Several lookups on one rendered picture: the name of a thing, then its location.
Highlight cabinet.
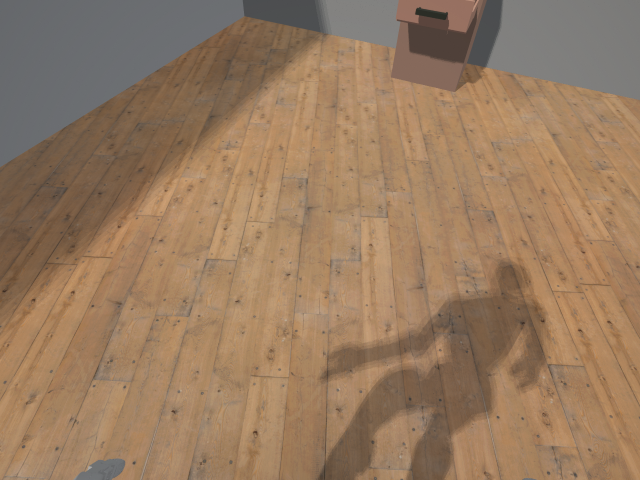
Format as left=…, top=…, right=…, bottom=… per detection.
left=391, top=0, right=487, bottom=92

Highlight handle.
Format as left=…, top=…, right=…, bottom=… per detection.
left=420, top=26, right=448, bottom=35
left=415, top=7, right=448, bottom=20

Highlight drawer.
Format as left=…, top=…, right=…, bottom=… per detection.
left=396, top=0, right=479, bottom=34

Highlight left robot hand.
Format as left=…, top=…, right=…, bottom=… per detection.
left=74, top=459, right=125, bottom=480

